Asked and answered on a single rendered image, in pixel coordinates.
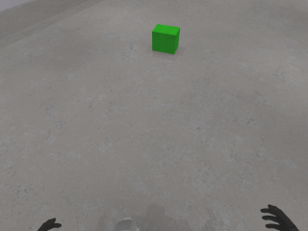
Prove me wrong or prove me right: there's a robot left hand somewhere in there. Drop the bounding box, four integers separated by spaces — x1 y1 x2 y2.
38 218 62 231

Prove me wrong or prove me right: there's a left robot thigh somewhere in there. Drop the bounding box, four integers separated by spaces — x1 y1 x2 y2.
112 219 140 231

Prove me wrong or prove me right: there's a carton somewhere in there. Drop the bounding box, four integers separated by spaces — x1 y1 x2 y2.
152 24 180 55

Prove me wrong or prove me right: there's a robot right hand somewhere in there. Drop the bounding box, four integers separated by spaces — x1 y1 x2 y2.
260 204 299 231

